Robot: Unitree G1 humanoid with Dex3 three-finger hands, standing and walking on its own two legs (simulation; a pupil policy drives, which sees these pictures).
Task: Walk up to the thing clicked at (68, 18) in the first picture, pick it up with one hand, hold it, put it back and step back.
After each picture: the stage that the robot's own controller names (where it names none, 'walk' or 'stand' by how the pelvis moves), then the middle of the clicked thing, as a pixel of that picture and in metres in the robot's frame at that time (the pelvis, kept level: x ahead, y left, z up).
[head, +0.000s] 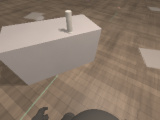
stand; (69, 22) +1.01 +0.30 +0.06
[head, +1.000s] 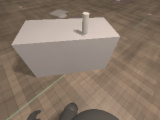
walk; (85, 25) +0.95 +0.16 +0.06
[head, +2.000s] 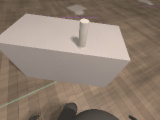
walk; (82, 35) +0.64 +0.14 +0.09
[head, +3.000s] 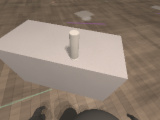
stand; (74, 47) +0.52 +0.16 +0.08
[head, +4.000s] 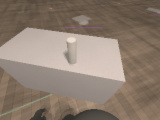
stand; (72, 53) +0.51 +0.16 +0.06
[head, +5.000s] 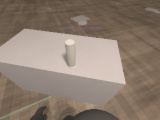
stand; (70, 55) +0.48 +0.17 +0.06
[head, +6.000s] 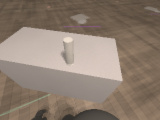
stand; (69, 52) +0.50 +0.18 +0.05
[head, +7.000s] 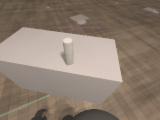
stand; (68, 53) +0.49 +0.18 +0.05
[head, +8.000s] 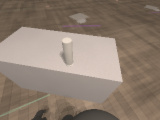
rise first; (68, 53) +0.49 +0.19 +0.05
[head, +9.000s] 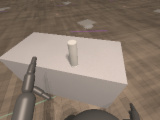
rise first; (73, 55) +0.50 +0.18 +0.06
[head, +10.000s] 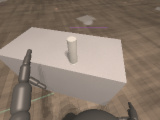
go down; (72, 52) +0.50 +0.18 +0.06
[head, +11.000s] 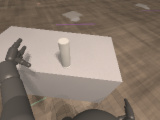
go down; (65, 55) +0.46 +0.18 +0.07
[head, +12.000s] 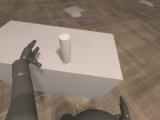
close in; (66, 51) +0.48 +0.17 +0.07
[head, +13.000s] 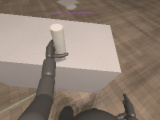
close; (59, 44) +0.49 +0.19 +0.11
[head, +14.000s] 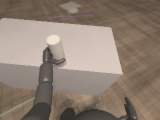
lift; (58, 54) +0.41 +0.19 +0.11
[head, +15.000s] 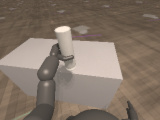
lift; (67, 51) +0.34 +0.14 +0.25
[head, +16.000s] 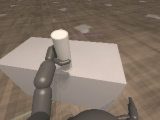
hold; (64, 54) +0.32 +0.16 +0.24
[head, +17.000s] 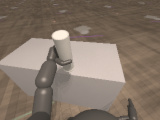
hold; (65, 55) +0.32 +0.15 +0.25
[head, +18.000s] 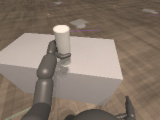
crouch; (64, 49) +0.37 +0.16 +0.23
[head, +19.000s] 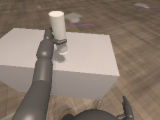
lower; (60, 36) +0.47 +0.19 +0.23
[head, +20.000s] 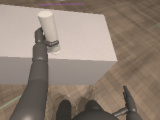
lower; (51, 36) +0.52 +0.20 +0.13
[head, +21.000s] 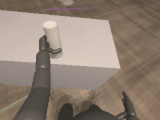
lower; (55, 43) +0.48 +0.20 +0.12
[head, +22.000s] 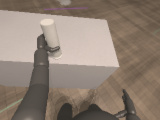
lower; (53, 42) +0.49 +0.20 +0.12
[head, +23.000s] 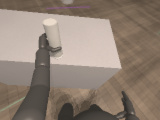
lower; (54, 42) +0.48 +0.20 +0.12
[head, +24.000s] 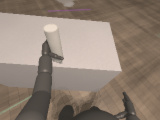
withdraw; (55, 46) +0.46 +0.20 +0.11
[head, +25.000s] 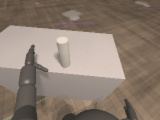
sink last; (64, 55) +0.44 +0.18 +0.09
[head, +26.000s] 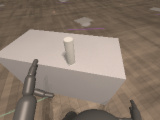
stand; (70, 52) +0.49 +0.20 +0.08
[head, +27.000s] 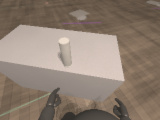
stand; (66, 54) +0.45 +0.20 +0.07
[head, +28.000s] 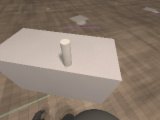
walk; (66, 55) +0.47 +0.20 +0.06
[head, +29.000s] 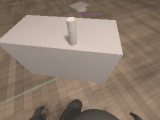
walk; (72, 33) +0.66 +0.20 +0.07
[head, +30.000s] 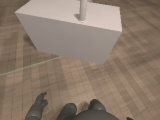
walk; (83, 9) +1.00 +0.12 +0.09
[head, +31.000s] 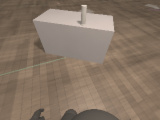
stand; (83, 16) +1.24 +0.17 +0.07
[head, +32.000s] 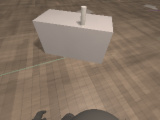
stand; (83, 16) +1.25 +0.16 +0.06
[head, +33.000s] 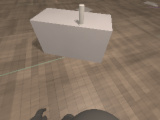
stand; (81, 15) +1.23 +0.17 +0.06
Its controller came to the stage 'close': yes
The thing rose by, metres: 0.21
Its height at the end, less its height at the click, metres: +0.00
